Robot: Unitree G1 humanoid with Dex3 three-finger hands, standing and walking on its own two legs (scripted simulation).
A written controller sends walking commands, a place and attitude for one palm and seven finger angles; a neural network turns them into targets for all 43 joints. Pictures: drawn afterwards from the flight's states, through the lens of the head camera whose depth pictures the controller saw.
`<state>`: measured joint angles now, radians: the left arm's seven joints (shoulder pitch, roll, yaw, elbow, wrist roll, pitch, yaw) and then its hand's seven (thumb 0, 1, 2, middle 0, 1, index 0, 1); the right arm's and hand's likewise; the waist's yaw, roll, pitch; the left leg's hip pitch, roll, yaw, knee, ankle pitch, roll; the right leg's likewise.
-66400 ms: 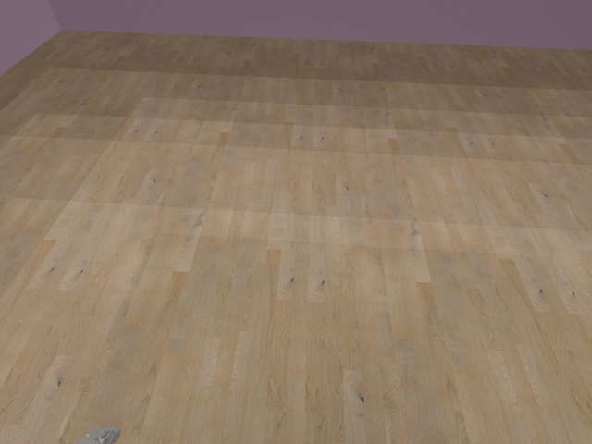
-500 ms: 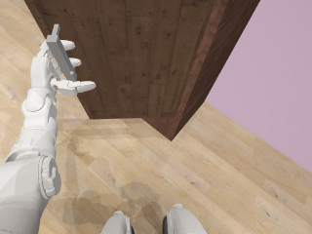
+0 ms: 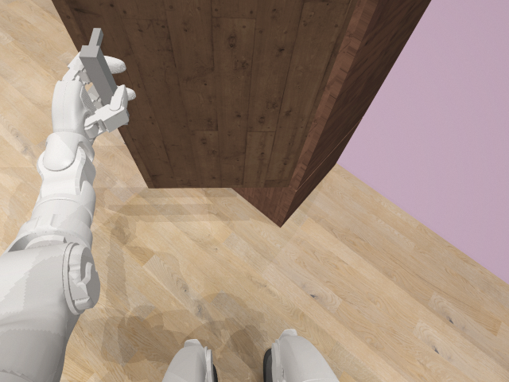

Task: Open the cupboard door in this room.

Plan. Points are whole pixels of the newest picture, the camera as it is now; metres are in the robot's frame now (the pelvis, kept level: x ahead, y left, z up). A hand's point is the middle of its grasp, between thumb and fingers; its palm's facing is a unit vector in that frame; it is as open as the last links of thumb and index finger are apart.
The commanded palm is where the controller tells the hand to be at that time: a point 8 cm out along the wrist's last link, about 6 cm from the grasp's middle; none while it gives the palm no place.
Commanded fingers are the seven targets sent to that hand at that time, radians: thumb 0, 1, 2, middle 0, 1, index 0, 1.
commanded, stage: pull the door open along its arc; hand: left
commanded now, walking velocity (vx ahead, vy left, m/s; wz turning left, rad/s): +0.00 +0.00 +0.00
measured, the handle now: (110, 80) +0.57 +0.19 +0.08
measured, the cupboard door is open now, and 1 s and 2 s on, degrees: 43 81 82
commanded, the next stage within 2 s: open thumb and fingers to let go in 0.98 s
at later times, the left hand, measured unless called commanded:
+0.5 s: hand (124, 152) +0.43 +0.16 +0.08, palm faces -0.04 -1.00 +0.02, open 6.1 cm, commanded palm +0.37 +0.21 +0.08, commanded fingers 0.00 0.90 0.90 -0.40 -1.35 -0.40 -1.35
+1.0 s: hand (193, 237) +0.30 +0.06 +0.08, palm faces +0.38 -0.93 +0.00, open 6.3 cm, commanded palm +0.24 +0.11 +0.08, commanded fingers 0.00 0.90 0.90 -0.40 -1.35 -0.40 -1.35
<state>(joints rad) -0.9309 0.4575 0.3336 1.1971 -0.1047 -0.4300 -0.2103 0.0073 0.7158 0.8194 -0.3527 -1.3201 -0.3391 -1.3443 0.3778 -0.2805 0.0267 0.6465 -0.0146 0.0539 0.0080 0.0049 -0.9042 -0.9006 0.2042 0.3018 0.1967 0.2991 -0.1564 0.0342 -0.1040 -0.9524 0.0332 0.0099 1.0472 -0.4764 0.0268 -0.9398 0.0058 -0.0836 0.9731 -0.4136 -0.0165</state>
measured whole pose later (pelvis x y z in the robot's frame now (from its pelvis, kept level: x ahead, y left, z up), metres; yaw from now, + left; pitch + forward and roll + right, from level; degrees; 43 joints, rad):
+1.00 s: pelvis +0.03 -0.03 +0.03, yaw +2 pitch +11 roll +0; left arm 0.23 -0.10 -0.19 0.04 0.07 -0.24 0.47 0.01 0.64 0.73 -0.33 -1.28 -0.36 -1.32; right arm 0.17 -0.15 0.03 0.49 -0.06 0.08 0.02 0.01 -0.90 -0.90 0.20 0.30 0.20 0.30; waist 0.01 0.03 -0.14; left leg -0.59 0.02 0.00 0.88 -0.48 -0.02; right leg -0.61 0.00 -0.09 0.88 -0.46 -0.05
